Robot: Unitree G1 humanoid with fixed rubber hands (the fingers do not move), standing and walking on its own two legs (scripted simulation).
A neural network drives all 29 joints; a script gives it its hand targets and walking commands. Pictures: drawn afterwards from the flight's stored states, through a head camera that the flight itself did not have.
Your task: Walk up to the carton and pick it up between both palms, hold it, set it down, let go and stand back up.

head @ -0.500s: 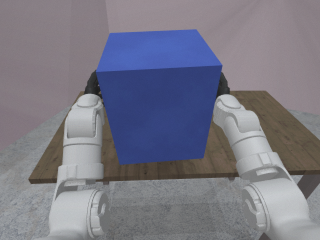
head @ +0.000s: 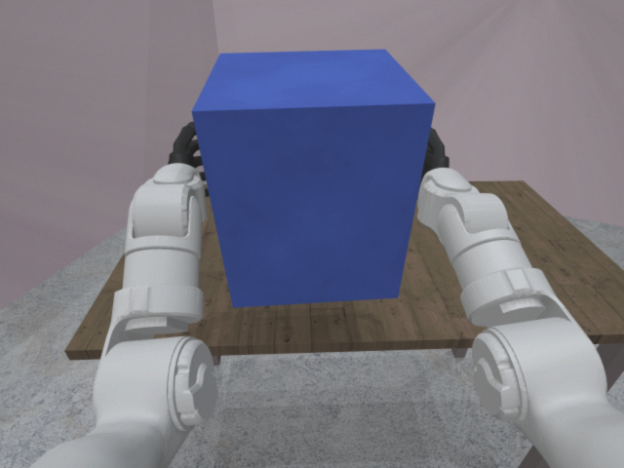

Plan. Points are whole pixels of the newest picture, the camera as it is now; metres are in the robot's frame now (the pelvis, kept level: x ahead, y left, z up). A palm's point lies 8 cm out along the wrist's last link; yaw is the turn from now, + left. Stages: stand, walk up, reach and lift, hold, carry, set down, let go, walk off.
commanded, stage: hold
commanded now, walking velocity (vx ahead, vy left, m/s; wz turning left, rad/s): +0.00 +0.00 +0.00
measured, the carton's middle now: (310, 176) +0.40 +0.00 +0.26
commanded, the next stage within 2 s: none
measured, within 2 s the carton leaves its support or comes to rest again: neither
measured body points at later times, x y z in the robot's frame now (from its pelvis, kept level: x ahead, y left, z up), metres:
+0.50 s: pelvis -0.01 +0.00 +0.00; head -0.10 +0.03 +0.44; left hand +0.37 +0.15 +0.28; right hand +0.37 -0.15 +0.28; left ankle +0.03 +0.08 -0.75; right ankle +0.03 -0.09 -0.75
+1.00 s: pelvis +0.00 -0.01 +0.00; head -0.08 +0.02 +0.44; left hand +0.39 +0.16 +0.29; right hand +0.39 -0.14 +0.29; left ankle +0.03 +0.08 -0.75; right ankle +0.03 -0.09 -0.75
